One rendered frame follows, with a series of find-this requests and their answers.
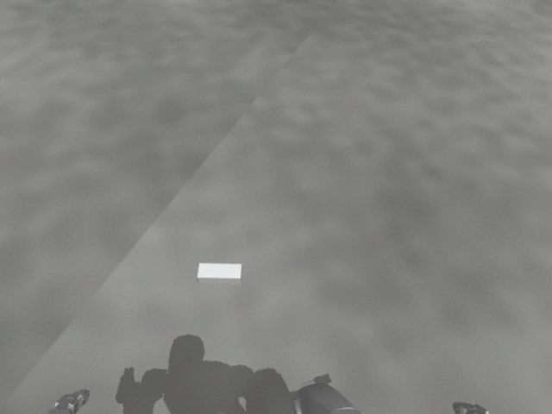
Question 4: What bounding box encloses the left robot hand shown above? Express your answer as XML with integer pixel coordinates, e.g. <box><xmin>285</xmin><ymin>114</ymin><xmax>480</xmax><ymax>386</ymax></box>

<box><xmin>46</xmin><ymin>390</ymin><xmax>90</xmax><ymax>414</ymax></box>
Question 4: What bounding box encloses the carton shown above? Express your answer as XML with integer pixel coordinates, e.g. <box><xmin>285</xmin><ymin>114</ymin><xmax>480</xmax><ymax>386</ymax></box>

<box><xmin>198</xmin><ymin>263</ymin><xmax>242</xmax><ymax>285</ymax></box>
